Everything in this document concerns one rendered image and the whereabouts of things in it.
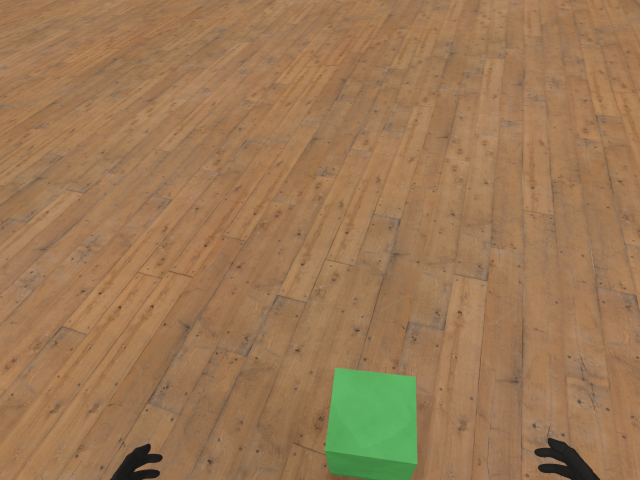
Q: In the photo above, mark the right robot hand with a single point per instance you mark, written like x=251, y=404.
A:
x=576, y=468

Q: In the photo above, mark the left robot hand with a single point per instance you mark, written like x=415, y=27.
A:
x=134, y=460

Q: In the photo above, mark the carton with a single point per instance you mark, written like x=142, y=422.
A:
x=372, y=427

